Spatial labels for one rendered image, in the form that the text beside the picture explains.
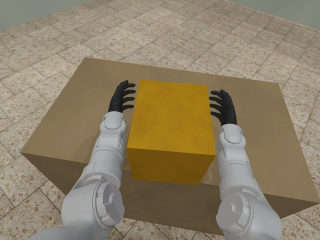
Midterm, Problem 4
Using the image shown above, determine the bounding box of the left robot forearm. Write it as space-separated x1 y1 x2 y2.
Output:
61 111 127 220

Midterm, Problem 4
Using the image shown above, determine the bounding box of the robot left hand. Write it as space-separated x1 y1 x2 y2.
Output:
108 80 136 113

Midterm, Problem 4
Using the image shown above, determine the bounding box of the right robot forearm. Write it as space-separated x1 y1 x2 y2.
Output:
216 124 273 209

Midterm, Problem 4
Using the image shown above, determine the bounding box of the robot right hand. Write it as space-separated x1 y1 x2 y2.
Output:
209 89 237 127

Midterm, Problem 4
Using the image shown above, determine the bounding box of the left robot upper arm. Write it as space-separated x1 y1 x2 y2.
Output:
26 180 125 240

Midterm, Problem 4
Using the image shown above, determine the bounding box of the right robot upper arm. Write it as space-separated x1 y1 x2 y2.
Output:
216 192 282 240

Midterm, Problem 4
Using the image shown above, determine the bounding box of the pedestal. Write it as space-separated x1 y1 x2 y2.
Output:
20 57 320 236

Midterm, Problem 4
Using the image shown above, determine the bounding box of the carton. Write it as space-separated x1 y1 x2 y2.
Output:
127 80 216 185

